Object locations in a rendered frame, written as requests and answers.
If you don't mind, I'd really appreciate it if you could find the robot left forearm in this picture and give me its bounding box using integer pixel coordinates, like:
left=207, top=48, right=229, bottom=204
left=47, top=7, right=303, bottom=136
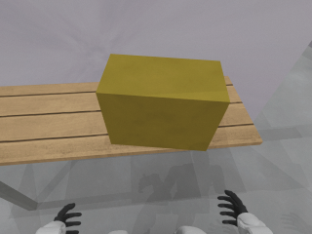
left=35, top=220, right=66, bottom=234

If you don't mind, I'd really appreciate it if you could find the table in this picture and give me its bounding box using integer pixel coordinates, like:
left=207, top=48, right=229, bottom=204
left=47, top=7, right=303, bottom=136
left=0, top=76, right=263, bottom=211

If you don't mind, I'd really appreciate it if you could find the robot right forearm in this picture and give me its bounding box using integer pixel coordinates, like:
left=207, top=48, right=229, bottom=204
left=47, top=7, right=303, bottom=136
left=237, top=213, right=273, bottom=234

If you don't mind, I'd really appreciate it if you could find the robot right hand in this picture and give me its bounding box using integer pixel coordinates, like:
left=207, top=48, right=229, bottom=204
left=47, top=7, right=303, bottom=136
left=217, top=189, right=248, bottom=226

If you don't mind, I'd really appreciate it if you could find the robot left hand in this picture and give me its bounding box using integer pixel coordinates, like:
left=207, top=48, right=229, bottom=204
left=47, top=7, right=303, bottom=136
left=54, top=203, right=82, bottom=234

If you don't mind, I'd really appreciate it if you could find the carton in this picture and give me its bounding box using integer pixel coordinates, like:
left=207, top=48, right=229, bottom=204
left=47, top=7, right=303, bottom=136
left=96, top=54, right=230, bottom=151

